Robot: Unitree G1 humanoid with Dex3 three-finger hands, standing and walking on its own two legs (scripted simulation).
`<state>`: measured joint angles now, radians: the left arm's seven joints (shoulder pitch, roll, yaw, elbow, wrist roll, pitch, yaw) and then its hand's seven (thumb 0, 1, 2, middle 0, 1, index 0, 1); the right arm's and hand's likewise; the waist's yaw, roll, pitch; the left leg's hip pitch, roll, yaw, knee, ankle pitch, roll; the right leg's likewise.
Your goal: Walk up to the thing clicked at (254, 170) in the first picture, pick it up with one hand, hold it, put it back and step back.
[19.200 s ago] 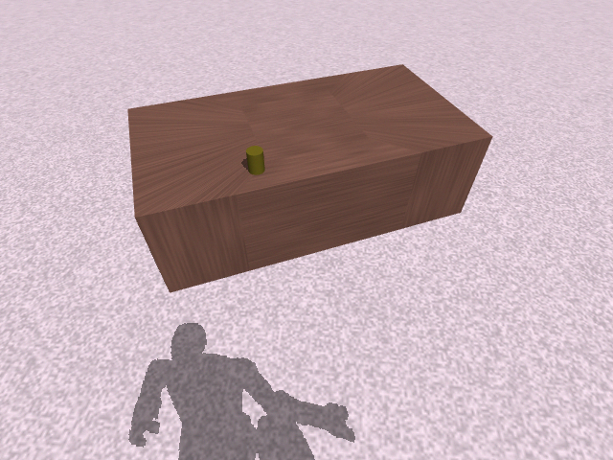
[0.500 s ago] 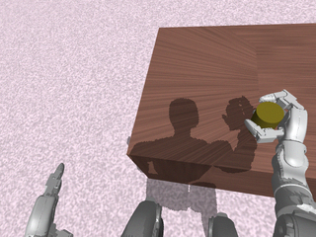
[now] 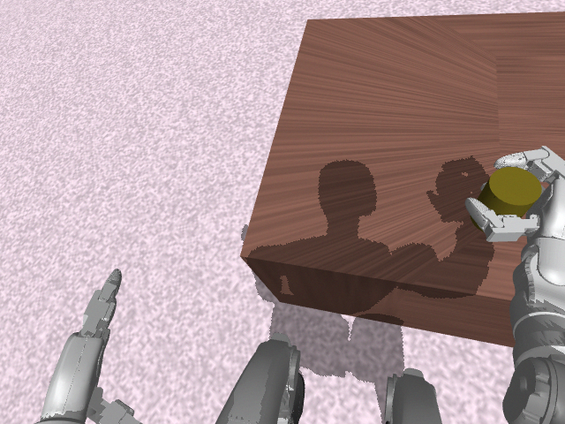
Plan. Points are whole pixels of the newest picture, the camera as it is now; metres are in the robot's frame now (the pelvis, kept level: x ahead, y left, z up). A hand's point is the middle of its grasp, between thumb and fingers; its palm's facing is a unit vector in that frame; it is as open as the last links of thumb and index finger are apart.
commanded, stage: lower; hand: right
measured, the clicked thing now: (502, 202) +0.47 -0.20 -0.03
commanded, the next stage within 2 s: loosen in 1.34 s
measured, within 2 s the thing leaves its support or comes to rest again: rests again in 1.22 s
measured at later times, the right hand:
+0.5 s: hand (488, 215) +0.48 -0.20 -0.10, palm faces +0.18 +0.98 -0.01, open 8.9 cm
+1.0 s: hand (482, 222) +0.49 -0.20 -0.13, palm faces +0.18 +0.98 +0.00, open 8.9 cm
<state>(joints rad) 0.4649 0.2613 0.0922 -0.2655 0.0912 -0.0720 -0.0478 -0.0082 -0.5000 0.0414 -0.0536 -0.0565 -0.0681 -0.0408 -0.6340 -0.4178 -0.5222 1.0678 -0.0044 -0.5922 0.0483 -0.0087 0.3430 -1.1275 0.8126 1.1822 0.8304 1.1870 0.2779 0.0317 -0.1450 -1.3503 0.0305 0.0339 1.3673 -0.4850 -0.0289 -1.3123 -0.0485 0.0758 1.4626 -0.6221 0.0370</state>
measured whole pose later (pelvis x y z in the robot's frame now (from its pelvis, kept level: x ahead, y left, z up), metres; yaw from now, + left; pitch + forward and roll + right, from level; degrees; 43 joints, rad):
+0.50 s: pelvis -0.01 +0.00 -0.04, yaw +1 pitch +31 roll +4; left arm 0.48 0.31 0.14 -0.39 0.10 -0.12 -0.07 -0.01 -0.54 0.06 -0.06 -0.05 -0.06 -0.05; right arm -0.66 -0.50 -0.58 1.08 -0.04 -0.62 0.05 -0.01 0.34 -1.13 0.80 1.19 0.82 1.20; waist 0.35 0.05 -0.15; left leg -1.55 0.03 0.04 1.52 -0.50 -0.03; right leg -1.52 -0.05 0.09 1.64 -0.66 0.04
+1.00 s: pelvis -0.02 +0.00 -0.07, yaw +1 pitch +32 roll +5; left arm 0.49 0.34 0.18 -0.46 0.08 -0.14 -0.07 -0.01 -0.55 0.07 -0.06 -0.05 -0.06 -0.05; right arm -0.67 -0.54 -0.60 1.08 -0.04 -0.61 0.06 -0.01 0.34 -1.14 0.80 1.20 0.82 1.21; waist 0.38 0.05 -0.15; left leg -1.64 0.03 0.04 1.60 -0.51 -0.04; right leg -1.61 -0.04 0.10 1.72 -0.67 0.04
